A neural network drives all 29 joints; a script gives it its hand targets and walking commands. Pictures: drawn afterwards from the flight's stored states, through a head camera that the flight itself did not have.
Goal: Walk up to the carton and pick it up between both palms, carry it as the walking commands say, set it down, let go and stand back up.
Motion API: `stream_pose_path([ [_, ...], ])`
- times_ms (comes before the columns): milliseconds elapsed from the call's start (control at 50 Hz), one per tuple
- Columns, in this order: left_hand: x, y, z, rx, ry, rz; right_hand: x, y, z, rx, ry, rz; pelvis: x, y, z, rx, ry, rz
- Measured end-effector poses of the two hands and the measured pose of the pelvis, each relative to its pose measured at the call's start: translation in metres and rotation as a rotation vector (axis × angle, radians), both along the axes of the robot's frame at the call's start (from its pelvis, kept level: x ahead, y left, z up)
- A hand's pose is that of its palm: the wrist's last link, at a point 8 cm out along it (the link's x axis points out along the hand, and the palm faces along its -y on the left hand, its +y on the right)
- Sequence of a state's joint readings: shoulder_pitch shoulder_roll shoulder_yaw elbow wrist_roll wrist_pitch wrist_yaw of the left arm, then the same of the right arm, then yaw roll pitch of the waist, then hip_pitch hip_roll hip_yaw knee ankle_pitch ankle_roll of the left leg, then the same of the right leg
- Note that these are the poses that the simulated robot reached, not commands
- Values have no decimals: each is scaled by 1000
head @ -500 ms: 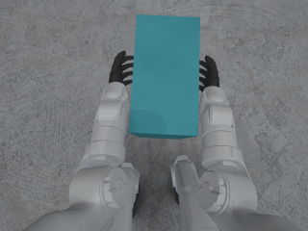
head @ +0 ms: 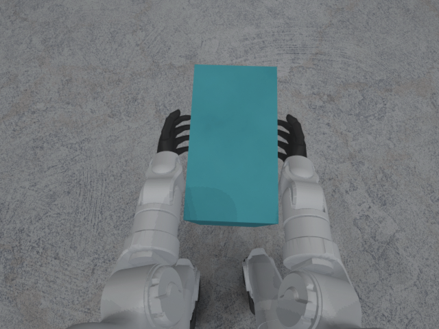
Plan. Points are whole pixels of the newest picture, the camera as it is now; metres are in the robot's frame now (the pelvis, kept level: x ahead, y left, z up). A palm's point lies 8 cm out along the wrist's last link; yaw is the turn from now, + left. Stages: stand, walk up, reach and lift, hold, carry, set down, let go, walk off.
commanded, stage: reach and lift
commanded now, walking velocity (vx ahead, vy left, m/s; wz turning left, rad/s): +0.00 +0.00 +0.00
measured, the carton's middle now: (230, 161) +0.43 -0.04 -0.11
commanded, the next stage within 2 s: none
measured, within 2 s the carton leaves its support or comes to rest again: neither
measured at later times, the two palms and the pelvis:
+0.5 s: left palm (159, 150) +0.40 +0.08 +0.04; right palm (307, 156) +0.37 -0.15 +0.03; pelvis +0.01 +0.00 +0.06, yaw -1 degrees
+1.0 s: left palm (145, 141) +0.38 +0.08 +0.11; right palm (325, 145) +0.36 -0.15 +0.11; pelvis +0.03 +0.00 +0.09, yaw -1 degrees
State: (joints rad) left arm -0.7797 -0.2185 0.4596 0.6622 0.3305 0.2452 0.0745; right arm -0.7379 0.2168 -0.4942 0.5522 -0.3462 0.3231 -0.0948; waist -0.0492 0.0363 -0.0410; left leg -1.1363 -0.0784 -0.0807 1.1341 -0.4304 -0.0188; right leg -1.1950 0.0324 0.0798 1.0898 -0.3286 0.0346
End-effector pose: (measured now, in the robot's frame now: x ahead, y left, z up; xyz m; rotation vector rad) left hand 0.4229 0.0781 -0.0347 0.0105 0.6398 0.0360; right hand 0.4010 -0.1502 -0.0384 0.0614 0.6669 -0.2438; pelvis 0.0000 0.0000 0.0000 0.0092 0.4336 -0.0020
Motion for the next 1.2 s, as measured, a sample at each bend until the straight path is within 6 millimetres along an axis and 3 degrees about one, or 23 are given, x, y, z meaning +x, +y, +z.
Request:
stream_pose_path([
  [600, -30, 3, 87, 0, -4, -11, -30, 3, 88, -8, -8, -1, 13, -1, 67, -2, -236, -18],
  [1200, -47, 7, 168, 22, -5, -15, -42, 6, 172, -41, -9, 38, 31, -2, 98, -11, -483, -11],
])
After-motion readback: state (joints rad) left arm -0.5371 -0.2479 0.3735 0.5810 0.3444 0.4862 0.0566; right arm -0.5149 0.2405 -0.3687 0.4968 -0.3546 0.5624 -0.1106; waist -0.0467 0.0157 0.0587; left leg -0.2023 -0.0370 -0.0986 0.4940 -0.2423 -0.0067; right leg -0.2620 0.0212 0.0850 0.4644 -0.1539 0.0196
